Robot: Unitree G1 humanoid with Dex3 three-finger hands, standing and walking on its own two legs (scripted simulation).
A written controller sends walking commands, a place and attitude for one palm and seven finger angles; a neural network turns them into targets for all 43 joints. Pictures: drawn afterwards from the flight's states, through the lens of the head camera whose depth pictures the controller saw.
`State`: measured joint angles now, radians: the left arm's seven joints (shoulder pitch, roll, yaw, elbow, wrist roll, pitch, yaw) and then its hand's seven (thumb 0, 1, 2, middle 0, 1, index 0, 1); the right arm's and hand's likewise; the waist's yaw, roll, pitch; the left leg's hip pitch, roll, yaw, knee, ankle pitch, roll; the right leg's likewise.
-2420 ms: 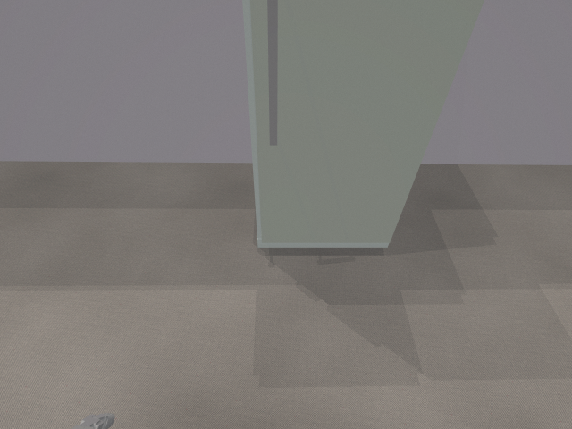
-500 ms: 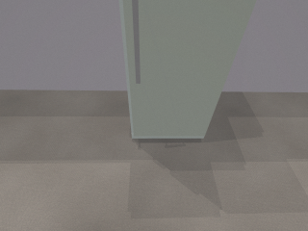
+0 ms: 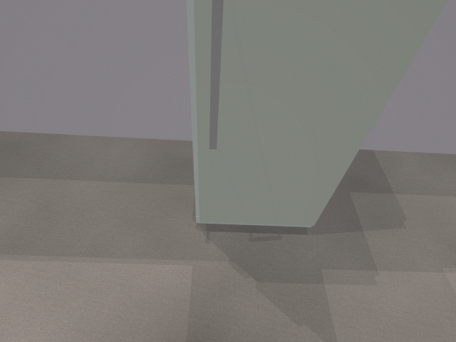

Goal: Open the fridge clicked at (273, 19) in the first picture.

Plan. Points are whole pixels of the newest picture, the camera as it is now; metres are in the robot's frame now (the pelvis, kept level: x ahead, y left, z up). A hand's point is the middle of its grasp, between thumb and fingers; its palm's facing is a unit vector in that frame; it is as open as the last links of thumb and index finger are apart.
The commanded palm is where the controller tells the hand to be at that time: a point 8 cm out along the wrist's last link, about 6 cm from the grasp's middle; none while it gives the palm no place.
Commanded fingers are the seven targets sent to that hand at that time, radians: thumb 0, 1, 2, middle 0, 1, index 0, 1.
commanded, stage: take the last steps up to it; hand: left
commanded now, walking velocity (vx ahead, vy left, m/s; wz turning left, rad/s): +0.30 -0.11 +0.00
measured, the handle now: (215, 71) +0.69 +0.09 +0.12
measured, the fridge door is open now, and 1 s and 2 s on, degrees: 0 0 0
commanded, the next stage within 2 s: come to a stop and stand still in 0.36 s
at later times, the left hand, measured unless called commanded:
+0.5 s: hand (179, 311) +0.21 +0.11 -0.15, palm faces +0.07 -0.97 -0.22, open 7.2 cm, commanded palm none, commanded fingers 0.00 0.90 0.90 -0.20 -0.30 -0.20 -0.30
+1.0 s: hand (177, 289) +0.25 +0.13 -0.16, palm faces +0.08 -0.96 -0.26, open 7.4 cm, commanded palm none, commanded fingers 0.00 0.90 0.90 -0.20 -0.30 -0.20 -0.30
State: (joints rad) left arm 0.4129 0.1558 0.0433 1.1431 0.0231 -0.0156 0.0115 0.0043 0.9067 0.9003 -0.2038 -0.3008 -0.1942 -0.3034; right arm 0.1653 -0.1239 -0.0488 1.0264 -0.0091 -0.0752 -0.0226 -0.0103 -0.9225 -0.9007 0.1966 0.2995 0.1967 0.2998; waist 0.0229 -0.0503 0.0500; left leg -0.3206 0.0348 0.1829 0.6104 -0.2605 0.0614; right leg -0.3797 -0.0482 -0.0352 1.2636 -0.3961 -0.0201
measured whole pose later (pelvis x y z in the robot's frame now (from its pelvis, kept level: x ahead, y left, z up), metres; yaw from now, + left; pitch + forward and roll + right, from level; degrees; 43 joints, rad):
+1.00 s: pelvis +0.19 -0.08 +0.00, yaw +1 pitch -1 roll -1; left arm 0.18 0.21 0.06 0.98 0.01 0.04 0.04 0.00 0.91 0.90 -0.20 -0.30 -0.19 -0.30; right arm 0.08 -0.14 -0.04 0.97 -0.01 0.02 -0.02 0.00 -0.90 -0.90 0.20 0.30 0.20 0.30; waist 0.01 0.00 0.09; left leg -0.38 0.07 0.10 0.55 -0.16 0.02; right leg -0.34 -0.03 0.00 0.81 -0.43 0.03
